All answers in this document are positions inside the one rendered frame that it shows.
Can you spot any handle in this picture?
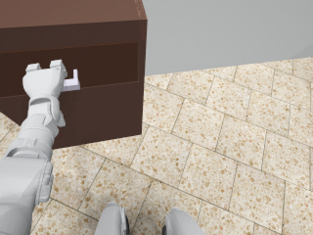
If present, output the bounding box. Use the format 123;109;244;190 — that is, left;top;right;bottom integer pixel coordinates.
62;70;80;92

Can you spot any robot left forearm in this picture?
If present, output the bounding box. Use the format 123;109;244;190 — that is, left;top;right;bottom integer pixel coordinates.
0;94;61;164

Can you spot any drawer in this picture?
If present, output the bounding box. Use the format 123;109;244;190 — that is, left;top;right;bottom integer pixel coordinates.
0;40;138;98

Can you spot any cabinet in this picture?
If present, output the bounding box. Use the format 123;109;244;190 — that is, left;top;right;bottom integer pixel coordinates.
0;0;148;150

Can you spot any robot left shin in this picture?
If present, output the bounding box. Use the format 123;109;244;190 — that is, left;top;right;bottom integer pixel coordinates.
107;201;126;235

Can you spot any robot left thigh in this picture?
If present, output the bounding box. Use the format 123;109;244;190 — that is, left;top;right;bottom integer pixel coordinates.
94;206;127;235

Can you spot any robot left upper arm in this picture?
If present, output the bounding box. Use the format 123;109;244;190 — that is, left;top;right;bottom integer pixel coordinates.
0;157;54;235

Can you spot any robot left hand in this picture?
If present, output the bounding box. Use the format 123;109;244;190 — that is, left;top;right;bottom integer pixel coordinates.
22;59;67;127

